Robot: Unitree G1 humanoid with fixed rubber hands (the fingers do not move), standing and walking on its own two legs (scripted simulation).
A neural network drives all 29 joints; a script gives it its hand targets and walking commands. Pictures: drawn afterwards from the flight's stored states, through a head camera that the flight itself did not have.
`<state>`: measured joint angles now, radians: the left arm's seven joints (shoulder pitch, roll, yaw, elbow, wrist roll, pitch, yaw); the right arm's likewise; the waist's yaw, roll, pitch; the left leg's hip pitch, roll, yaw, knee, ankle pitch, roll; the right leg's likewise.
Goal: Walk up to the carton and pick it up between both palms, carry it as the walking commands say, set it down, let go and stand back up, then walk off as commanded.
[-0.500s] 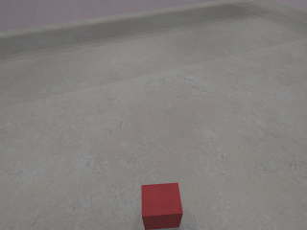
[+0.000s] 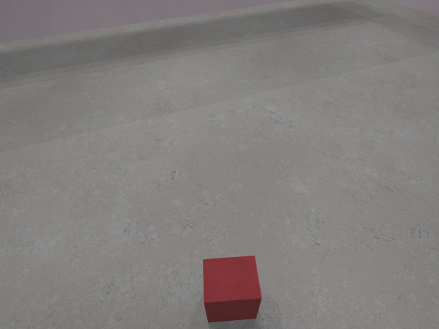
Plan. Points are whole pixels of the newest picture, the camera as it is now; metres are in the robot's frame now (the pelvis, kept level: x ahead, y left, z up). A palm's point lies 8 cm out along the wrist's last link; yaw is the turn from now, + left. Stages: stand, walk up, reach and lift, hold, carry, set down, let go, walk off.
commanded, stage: walk off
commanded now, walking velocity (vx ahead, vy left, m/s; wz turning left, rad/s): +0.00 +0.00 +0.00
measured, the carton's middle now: (230, 290) +0.41 -0.01 -0.64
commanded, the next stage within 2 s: none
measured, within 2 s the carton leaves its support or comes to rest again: neither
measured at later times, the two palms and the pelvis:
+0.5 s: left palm out of the picture +0.02 +0.19 -0.14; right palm out of the picture -0.06 -0.30 -0.14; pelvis -0.01 -0.06 +0.00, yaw -1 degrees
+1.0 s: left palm out of the picture -0.04 +0.05 -0.16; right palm out of the picture +0.03 -0.41 -0.13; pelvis -0.02 -0.17 -0.01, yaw +1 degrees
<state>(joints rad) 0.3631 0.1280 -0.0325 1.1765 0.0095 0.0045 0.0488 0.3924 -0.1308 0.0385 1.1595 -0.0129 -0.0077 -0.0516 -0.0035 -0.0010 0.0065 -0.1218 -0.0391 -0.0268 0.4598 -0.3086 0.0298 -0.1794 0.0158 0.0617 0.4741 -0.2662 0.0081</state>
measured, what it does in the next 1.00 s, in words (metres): steps to the right: right foot, then left foot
